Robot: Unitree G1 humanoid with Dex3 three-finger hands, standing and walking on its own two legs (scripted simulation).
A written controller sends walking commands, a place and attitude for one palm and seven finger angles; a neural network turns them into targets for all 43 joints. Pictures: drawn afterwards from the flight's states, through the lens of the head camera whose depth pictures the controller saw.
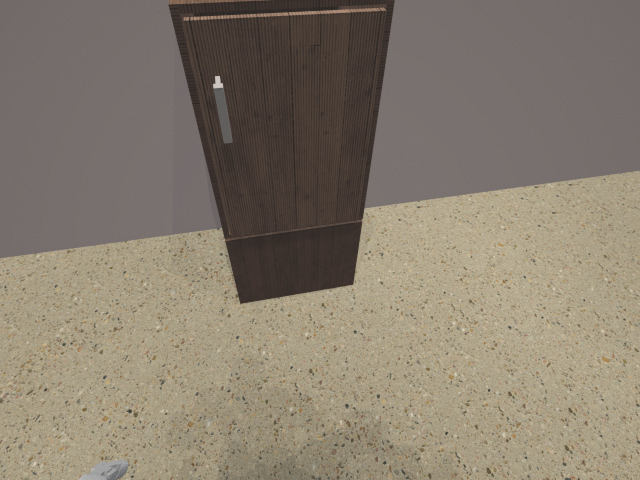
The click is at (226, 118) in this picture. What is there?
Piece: cupboard door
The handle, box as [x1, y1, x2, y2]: [213, 76, 232, 143]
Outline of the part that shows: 215,76 216,83 213,84 223,140 224,143 232,142 222,83 220,82 219,76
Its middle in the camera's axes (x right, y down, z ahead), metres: -0.21 -0.27 +0.82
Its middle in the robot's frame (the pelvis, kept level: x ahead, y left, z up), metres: +0.80 +0.26 +0.05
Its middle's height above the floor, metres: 0.81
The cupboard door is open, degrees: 0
